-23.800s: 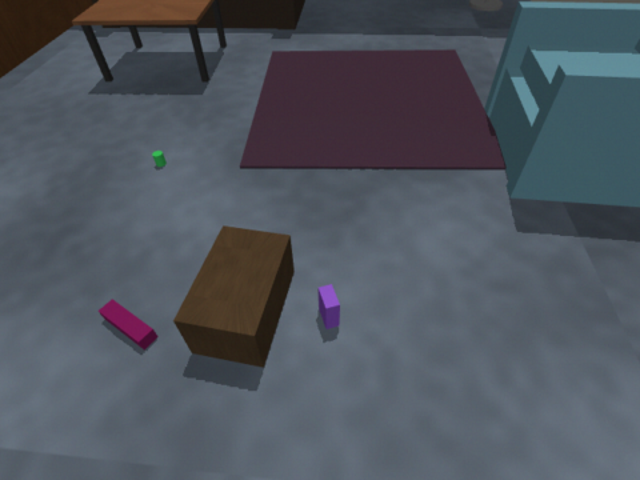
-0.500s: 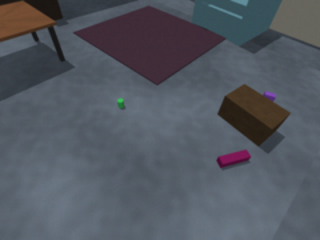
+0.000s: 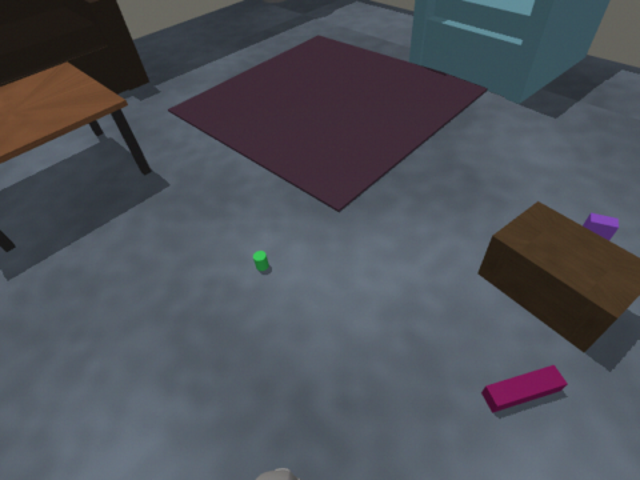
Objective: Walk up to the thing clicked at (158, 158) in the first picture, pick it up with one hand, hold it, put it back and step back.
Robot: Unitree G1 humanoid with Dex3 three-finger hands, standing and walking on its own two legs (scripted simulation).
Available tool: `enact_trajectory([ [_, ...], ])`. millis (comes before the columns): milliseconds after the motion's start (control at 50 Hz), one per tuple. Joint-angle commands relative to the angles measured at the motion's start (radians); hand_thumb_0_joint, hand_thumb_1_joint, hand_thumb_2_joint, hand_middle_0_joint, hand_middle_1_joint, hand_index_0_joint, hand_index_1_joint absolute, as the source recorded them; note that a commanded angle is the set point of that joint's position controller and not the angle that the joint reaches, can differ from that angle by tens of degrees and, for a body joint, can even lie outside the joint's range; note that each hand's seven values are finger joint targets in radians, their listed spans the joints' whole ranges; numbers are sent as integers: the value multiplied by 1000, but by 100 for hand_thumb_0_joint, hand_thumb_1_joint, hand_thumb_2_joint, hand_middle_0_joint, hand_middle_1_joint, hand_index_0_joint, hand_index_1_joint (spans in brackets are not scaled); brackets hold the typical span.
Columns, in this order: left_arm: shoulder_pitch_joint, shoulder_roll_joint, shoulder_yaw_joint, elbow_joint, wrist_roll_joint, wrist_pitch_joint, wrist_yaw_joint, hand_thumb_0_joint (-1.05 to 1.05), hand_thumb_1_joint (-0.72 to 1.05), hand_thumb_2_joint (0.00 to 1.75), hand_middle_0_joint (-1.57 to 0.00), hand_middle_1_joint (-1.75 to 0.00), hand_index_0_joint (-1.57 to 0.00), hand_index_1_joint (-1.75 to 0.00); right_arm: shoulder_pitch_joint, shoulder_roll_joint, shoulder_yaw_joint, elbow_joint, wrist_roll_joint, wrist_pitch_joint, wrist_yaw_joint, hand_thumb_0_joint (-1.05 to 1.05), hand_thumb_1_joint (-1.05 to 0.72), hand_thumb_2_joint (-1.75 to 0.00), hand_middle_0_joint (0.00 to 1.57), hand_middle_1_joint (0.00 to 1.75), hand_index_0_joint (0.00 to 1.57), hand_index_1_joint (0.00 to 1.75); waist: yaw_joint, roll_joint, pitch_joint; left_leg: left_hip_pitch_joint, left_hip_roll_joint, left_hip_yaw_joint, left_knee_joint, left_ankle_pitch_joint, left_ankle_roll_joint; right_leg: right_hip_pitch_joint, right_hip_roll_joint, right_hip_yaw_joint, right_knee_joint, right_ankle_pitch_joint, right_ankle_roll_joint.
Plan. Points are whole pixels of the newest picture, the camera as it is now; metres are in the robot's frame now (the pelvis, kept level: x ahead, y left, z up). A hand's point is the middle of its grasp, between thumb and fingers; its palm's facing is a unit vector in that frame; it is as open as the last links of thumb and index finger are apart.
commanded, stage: walk up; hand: left
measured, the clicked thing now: (261, 260) +1.03 +0.35 -0.74
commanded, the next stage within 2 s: none
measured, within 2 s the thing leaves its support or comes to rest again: neither
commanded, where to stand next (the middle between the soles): +0.62 +0.03 m, yaw +0 degrees
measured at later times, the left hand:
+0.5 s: hand (144, 400) +0.28 +0.33 -0.15, palm faces -0.08 -0.95 -0.32, open 7.4 cm
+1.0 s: hand (182, 302) +0.45 +0.31 -0.14, palm faces -0.02 -0.93 -0.36, open 7.4 cm
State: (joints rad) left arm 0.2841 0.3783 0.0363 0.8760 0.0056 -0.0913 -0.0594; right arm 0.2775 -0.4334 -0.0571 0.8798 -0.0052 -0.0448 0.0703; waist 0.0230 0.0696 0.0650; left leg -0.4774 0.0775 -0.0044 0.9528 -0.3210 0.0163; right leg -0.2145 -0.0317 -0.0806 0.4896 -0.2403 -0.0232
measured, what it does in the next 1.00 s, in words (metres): walks ahead: left foot, then right foot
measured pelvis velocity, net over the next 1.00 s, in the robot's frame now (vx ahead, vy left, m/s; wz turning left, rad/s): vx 0.39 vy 0.04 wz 0.01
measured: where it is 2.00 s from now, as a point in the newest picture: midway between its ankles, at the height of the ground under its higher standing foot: (340, 367)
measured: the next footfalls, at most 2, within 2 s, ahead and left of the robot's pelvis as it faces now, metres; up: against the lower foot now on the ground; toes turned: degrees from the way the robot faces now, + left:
left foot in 0.16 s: +0.24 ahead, +0.16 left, +0.00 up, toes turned +6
right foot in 0.66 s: +0.43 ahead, -0.09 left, +0.00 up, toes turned -4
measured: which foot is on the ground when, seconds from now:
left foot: up 0.00-0.14, down 0.16-0.68, up 0.70-1.00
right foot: down 0.00-0.20, up 0.22-0.64, down 0.66-1.00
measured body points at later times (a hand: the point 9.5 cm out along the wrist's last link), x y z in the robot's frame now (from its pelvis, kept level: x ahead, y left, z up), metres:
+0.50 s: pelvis +0.21 +0.06 +0.01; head +0.23 +0.08 +0.46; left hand +0.28 +0.38 -0.12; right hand +0.26 -0.26 -0.09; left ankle +0.20 +0.15 -0.74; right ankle +0.31 -0.11 -0.69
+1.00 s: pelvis +0.39 +0.04 -0.01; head +0.41 +0.04 +0.44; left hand +0.46 +0.36 -0.11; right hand +0.46 -0.28 -0.11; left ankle +0.49 +0.18 -0.72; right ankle +0.39 -0.09 -0.74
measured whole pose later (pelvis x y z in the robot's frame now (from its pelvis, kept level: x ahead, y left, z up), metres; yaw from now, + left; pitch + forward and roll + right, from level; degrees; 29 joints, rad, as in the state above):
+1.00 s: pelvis +0.39 +0.04 -0.01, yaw +1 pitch -2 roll -1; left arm 0.29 0.41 0.04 0.84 0.02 -0.06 -0.06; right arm 0.31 -0.42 -0.06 0.88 -0.02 -0.06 0.07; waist 0.02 0.02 0.07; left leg -0.42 0.08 0.03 0.64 -0.24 0.00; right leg -0.20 -0.03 -0.08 0.55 -0.31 -0.03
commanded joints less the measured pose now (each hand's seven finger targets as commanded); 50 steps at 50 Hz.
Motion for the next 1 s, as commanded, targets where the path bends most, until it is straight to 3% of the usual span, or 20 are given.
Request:
enact_trajectory([
  [0, -16, 323, 104, -93, 8, -29, 22, 0, 90, 90, -20, -30, -20, -30, -7, -160, -61, -71, -12, -22, 12, 0, -90, -90, 20, 30, 20, 30, 4, -228, 5, -17, 53, 5, -222, 71, -15, -17, -244, 198, -272, -153, -208],
  [80, 12, 321, 94, -83, 0, -19, 17, 0, 90, 90, -20, -30, -20, -30, -51, -152, -68, -76, -16, -39, 14, 0, -90, -90, 20, 30, 20, 30, 9, -192, -17, 117, 4, 75, -351, 164, -9, -36, -219, 138, -192, -101, -175],
  [140, -2, 265, 67, -96, 11, -11, 20, 0, 90, 90, -20, -30, -20, -30, 147, -212, -95, -12, -18, -51, -4, 0, -90, -90, 20, 30, 20, 30, -113, -28, -122, 476, -45, 79, -401, 83, 35, -166, -155, 62, 158, 113, -117],
  [160, 48, 194, 43, -103, -1, -7, 22, 0, 90, 90, -20, -30, -20, -30, 249, -292, -119, 0, -29, -59, -20, 0, -90, -90, 20, 30, 20, 30, -154, 208, -178, 604, 129, -195, -555, -141, 99, -315, -53, -23, 500, 42, -60],
  [180, 64, 204, 51, -97, -14, 0, 29, 0, 90, 90, -20, -30, -20, -30, 246, -360, -131, -34, -13, -64, -25, 0, -90, -90, 20, 30, 20, 30, -142, 255, -155, 645, 343, -651, -733, -212, 178, -506, 88, 40, 645, -278, -29],
  [200, 20, 284, 60, -78, -1, 6, 45, 0, 90, 90, -20, -30, -20, -30, 195, -345, -127, -44, 12, -58, -27, 0, -90, -90, 20, 30, 20, 30, -121, 87, -110, 533, 356, -635, -715, -167, 210, -493, 14, 166, 727, -265, -36],
  [220, 36, 284, 53, -57, -8, 11, 43, 0, 90, 90, -20, -30, -20, -30, 121, -302, -110, -60, 14, -57, -35, 0, -90, -90, 20, 30, 20, 30, -80, 16, -60, 438, 301, -456, -703, -93, 163, -456, -19, 210, 717, -172, -36],
  [260, 102, 275, 58, -8, -20, 16, 33, 0, 90, 90, -20, -30, -20, -30, 47, -241, -81, -77, 11, -61, -40, 0, -90, -90, 20, 30, 20, 30, -29, 58, -21, 352, 222, -257, -706, 31, 116, -381, -59, 190, 617, -88, -22],
  [300, 124, 258, 60, 5, -9, 26, 21, 0, 90, 90, -20, -30, -20, -30, 44, -225, -74, -84, 10, -67, -40, 0, -90, -90, 20, 30, 20, 30, -27, 80, -45, 353, 205, -165, -709, 163, 152, -345, -60, 152, 573, -51, 2],
  [420, -18, 217, 58, -40, 3, 37, -4, 0, 90, 90, -20, -30, -20, -30, 82, -232, -79, -91, 5, -70, -42, 0, -90, -90, 20, 30, 20, 30, -57, 59, 15, 382, 191, -70, -743, 201, 183, -377, -80, 107, 347, 49, 26],
  [480, -98, 198, 56, -66, 8, 33, -12, 0, 90, 90, -20, -30, -20, -30, 99, -226, -76, -94, 4, -63, -40, 0, -90, -90, 20, 30, 20, 30, -75, 34, 14, 399, 164, -28, -706, 292, 166, -332, -68, 59, 206, 99, 13],
  [580, -97, 190, 62, -61, 5, 21, -10, 0, 90, 90, -20, -30, -20, -30, 70, -239, -76, -115, 2, -49, -44, 0, -90, -90, 20, 30, 20, 30, -48, 34, -10, 342, 180, -24, -588, 312, 162, -129, -26, 23, 71, 101, -15],
  [620, 5, 223, 81, -32, 10, 7, 4, 0, 90, 90, -20, -30, -20, -30, 80, -204, -62, -125, 3, -44, -46, 0, -90, -90, 20, 30, 20, 30, 10, -72, -81, 293, 120, 30, -359, 408, 120, 96, 18, 10, -16, 79, -37],
  [640, 100, 273, 101, -18, 15, -3, 15, 0, 90, 90, -20, -30, -20, -30, 114, -155, -40, -133, 5, -46, -47, 0, -90, -90, 20, 30, 20, 30, 53, -190, -150, 177, 54, 75, -135, 324, 85, 266, -63, 130, -54, 28, -76],
  [660, 166, 368, 126, -28, 10, -9, 26, 0, 90, 90, -20, -30, -20, -30, 148, -102, -21, -152, 11, -47, -44, 0, -90, -90, 20, 30, 20, 30, 73, -367, -217, -77, -79, 118, 124, -57, 28, 447, -340, 574, -138, -53, -191],
  [680, 147, 381, 125, -31, -9, -3, 27, 0, 90, 90, -20, -30, -20, -30, 104, -197, -43, -125, 6, -34, -56, 0, -90, -90, 20, 30, 20, 30, 82, -275, -170, -150, -70, 22, 205, -229, 29, 385, -411, 705, -182, -59, -278],
  [720, 70, 323, 105, -55, -22, 2, 37, 0, 90, 90, -20, -30, -20, -30, 87, -199, -47, -93, 14, -29, -58, 0, -90, -90, 20, 30, 20, 30, 43, -172, -57, -131, -23, -67, 232, -150, 26, 203, -344, 505, -191, 39, -262],
  [780, -10, 273, 85, -78, -11, 0, 38, 0, 90, 90, -20, -30, -20, -30, 147, -182, -48, -53, 6, -20, -37, 0, -90, -90, 20, 30, 20, 30, -21, -217, -24, -18, 3, -29, 74, -46, 11, 34, -212, 264, -207, 71, -194],
  [900, -28, 294, 93, -125, 11, 1, 19, 0, 90, 90, -20, -30, -20, -30, 69, -159, -57, -61, -13, -33, -11, 0, -90, -90, 20, 30, 20, 30, -1, -233, -20, 92, 12, 43, -271, 53, -19, -80, -218, 203, -219, -172, -209],
  [980, -55, 269, 76, -132, 11, 19, 6, 0, 90, 90, -20, -30, -20, -30, 141, -175, -76, -25, -20, -58, -23, 0, -90, -90, 20, 30, 20, 30, -66, -122, -52, 369, -56, 112, -401, 128, -6, -236, -155, 132, -33, -297, -145],
])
